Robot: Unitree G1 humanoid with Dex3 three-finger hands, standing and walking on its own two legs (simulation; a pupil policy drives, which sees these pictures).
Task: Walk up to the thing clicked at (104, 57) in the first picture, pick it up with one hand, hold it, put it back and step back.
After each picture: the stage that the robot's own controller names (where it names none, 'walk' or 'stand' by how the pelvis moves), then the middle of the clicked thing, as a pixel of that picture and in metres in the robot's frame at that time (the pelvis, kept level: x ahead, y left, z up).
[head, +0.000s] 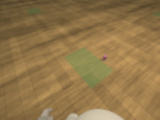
stand; (104, 57) +1.24 -0.31 -0.72
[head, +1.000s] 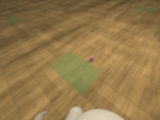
walk; (91, 59) +1.15 +0.05 -0.70
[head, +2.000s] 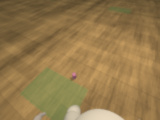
walk; (74, 75) +0.70 +0.27 -0.70
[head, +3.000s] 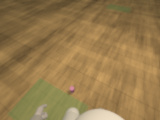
stand; (72, 89) +0.44 +0.21 -0.70
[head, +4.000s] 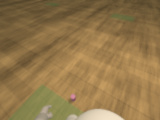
stand; (73, 97) +0.40 +0.20 -0.72
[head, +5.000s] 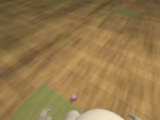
stand; (74, 97) +0.37 +0.19 -0.72
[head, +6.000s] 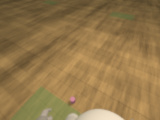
stand; (72, 100) +0.35 +0.20 -0.72
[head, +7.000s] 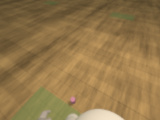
stand; (73, 100) +0.35 +0.20 -0.73
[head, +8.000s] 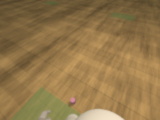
stand; (73, 101) +0.34 +0.20 -0.73
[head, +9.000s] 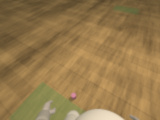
go down; (73, 96) +0.36 +0.19 -0.72
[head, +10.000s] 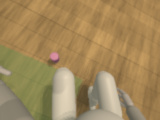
go down; (55, 58) +0.42 +0.27 -0.29
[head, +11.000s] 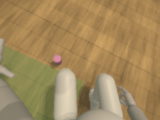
approach; (57, 60) +0.41 +0.28 -0.30
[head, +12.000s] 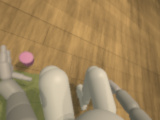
close in; (27, 59) +0.37 +0.32 -0.21
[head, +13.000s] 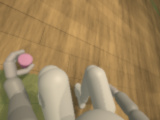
close; (25, 61) +0.36 +0.31 -0.21
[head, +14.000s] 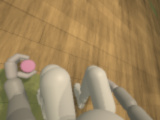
lift; (28, 66) +0.32 +0.29 -0.21
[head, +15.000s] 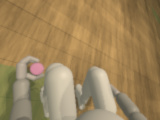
lift; (36, 69) +0.30 +0.27 -0.19
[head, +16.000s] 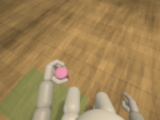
lift; (62, 75) +0.30 +0.19 +0.01
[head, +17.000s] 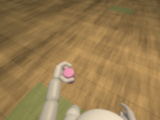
hold; (69, 76) +0.32 +0.15 +0.02
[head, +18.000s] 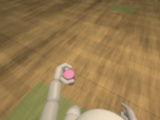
hold; (69, 77) +0.31 +0.15 +0.01
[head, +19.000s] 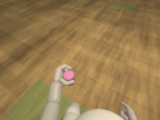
crouch; (69, 78) +0.31 +0.15 -0.01
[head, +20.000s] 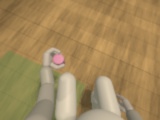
lower; (59, 61) +0.39 +0.22 -0.08
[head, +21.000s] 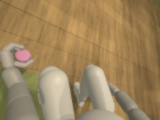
lower; (24, 57) +0.38 +0.31 -0.21
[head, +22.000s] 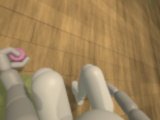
lower; (19, 58) +0.39 +0.30 -0.22
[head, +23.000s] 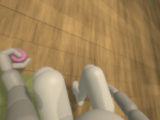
lower; (21, 58) +0.38 +0.31 -0.22
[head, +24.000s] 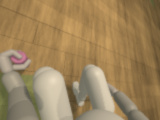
lower; (21, 60) +0.37 +0.31 -0.21
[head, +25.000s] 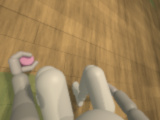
open; (27, 62) +0.36 +0.29 -0.22
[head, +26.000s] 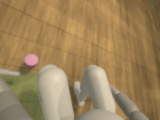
withdraw; (31, 61) +0.36 +0.28 -0.22
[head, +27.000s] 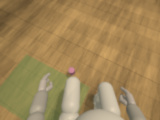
walk; (71, 71) +0.41 +0.20 -0.44
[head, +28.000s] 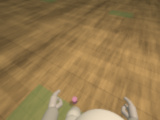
stand; (74, 100) +0.35 +0.16 -0.66
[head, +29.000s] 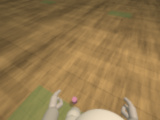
stand; (74, 100) +0.35 +0.17 -0.67
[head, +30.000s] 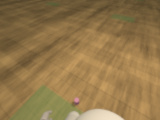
stand; (76, 101) +0.36 +0.14 -0.72
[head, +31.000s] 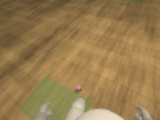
walk; (79, 88) +0.42 +0.18 -0.69
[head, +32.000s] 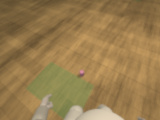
walk; (81, 73) +0.65 +0.12 -0.69
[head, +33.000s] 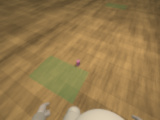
stand; (78, 62) +0.97 +0.21 -0.70
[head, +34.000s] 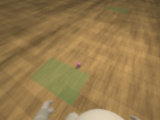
stand; (78, 65) +0.96 +0.19 -0.72
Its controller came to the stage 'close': yes
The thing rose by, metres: 0.72
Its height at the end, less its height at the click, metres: +0.00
